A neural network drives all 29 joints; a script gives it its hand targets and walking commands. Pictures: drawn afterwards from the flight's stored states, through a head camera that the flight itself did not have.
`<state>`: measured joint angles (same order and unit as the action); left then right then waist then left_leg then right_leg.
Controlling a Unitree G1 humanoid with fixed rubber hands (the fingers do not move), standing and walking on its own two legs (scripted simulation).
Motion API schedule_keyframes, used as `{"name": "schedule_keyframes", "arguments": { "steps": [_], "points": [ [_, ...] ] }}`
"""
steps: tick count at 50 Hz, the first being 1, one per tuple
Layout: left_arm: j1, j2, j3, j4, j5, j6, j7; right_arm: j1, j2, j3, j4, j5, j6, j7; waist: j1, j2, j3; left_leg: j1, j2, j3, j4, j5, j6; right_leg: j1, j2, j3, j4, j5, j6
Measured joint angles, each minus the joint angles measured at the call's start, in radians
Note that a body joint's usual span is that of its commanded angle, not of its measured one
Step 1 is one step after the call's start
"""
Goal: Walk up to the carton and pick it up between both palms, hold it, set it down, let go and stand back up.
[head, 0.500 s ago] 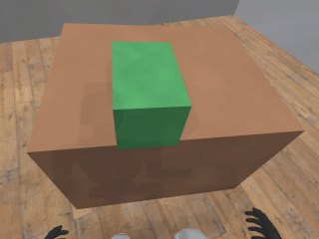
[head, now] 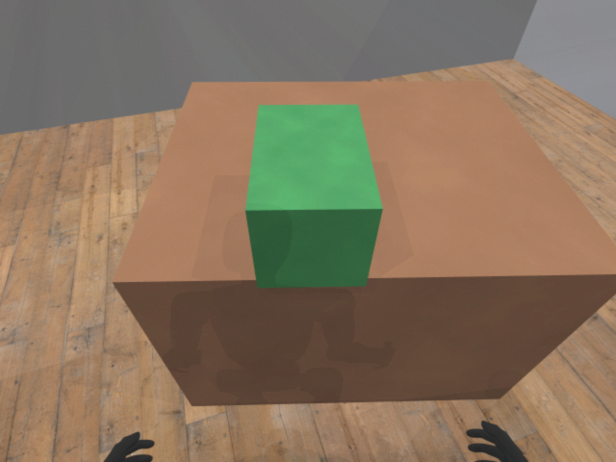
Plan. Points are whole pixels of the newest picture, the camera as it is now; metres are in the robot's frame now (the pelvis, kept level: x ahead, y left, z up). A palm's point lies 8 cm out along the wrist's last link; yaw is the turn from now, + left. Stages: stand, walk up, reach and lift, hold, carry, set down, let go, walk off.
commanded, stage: walk up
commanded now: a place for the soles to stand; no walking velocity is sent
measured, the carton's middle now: (310, 191) +0.58 +0.00 +0.01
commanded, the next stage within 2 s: none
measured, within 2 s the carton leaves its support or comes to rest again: neither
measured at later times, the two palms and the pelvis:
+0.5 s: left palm out of the picture +0.06 +0.28 -0.10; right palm out of the picture +0.13 -0.28 -0.08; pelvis +0.03 -0.02 +0.00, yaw +4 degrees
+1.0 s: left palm out of the picture +0.08 +0.19 -0.11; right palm (470, 335) +0.34 -0.27 -0.11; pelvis +0.14 -0.06 -0.01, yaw +3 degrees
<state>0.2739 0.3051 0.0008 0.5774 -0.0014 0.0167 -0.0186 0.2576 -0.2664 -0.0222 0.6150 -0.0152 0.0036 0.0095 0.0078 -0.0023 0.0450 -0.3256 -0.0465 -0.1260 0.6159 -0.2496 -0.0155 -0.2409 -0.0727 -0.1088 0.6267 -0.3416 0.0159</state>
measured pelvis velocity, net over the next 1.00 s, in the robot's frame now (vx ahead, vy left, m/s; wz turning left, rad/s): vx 0.14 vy -0.06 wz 0.05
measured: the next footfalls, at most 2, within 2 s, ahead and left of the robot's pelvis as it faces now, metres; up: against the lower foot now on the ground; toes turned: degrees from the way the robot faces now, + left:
left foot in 0.92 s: +0.27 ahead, +0.03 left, +0.00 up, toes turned +5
right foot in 1.24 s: +0.23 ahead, -0.23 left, +0.00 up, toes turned -1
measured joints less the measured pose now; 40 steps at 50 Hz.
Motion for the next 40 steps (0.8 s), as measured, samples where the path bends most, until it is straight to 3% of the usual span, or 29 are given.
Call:
{"name": "schedule_keyframes", "arguments": {
  "steps": [9,17,21,23,26,29,32,35,40],
  "points": [
    [0.061,0.015,0.004,0.042,0.009,-0.001,0.001,0.019,0.001,-0.002,0.004,0.005,-0.008,0.005,0.005,-0.033,-0.034,-0.017,-0.006,-0.030,-0.017,0.014,0.001,0.007,-0.001,-0.032,-0.043,0.017,-0.002],
    [0.100,0.020,0.007,0.065,0.014,-0.011,0.007,0.019,0.011,0.006,0.005,0.006,-0.006,0.001,0.011,-0.016,-0.024,-0.019,-0.011,-0.051,-0.024,0.016,-0.001,0.018,-0.003,-0.054,-0.062,0.018,0.001],
    [0.141,0.043,0.030,0.049,0.041,-0.003,-0.011,0.060,0.022,-0.009,-0.008,-0.022,-0.011,-0.007,0.022,-0.027,-0.050,-0.033,-0.017,-0.045,0.025,-0.110,0.031,-0.012,0.003,-0.034,0.023,-0.163,-0.039],
    [0.161,0.060,0.045,0.042,0.048,0.000,-0.016,0.089,0.021,-0.014,-0.010,-0.028,-0.014,-0.016,0.014,-0.039,-0.061,-0.038,-0.018,-0.053,0.026,-0.116,0.041,-0.034,0.025,-0.003,0.060,-0.195,-0.050],
    [0.169,0.070,0.056,0.024,0.050,-0.009,-0.015,0.118,0.003,-0.026,-0.003,-0.037,-0.013,-0.031,-0.001,-0.035,-0.037,-0.035,-0.003,-0.082,0.031,-0.039,0.031,-0.059,0.063,0.019,0.074,-0.128,-0.050],
    [0.178,0.061,0.054,0.016,0.047,-0.023,-0.012,0.137,-0.013,-0.037,0.017,-0.035,0.004,-0.035,-0.009,-0.025,-0.023,-0.028,0.020,-0.102,0.084,-0.124,0.001,-0.036,0.088,0.006,0.040,-0.029,-0.057],
    [0.197,0.045,0.040,0.026,0.049,-0.028,0.000,0.150,-0.009,-0.047,0.040,-0.025,0.019,-0.034,0.009,-0.033,-0.045,-0.097,0.013,-0.024,0.294,-0.240,-0.003,0.010,0.086,-0.008,0.012,-0.072,-0.083],
    [0.225,0.013,0.026,0.044,0.053,-0.031,0.013,0.120,-0.018,-0.045,0.033,-0.032,0.008,-0.031,0.041,-0.021,-0.023,-0.165,0.012,0.063,0.415,-0.190,-0.007,0.090,0.076,-0.009,-0.067,-0.058,-0.080],
    [0.295,-0.038,0.005,0.094,0.039,-0.024,0.026,-0.018,-0.013,-0.028,-0.011,-0.029,0.001,-0.016,0.062,0.033,0.048,-0.220,0.031,0.130,0.297,-0.040,-0.011,0.181,0.096,0.003,-0.149,-0.047,-0.082]
  ]
}}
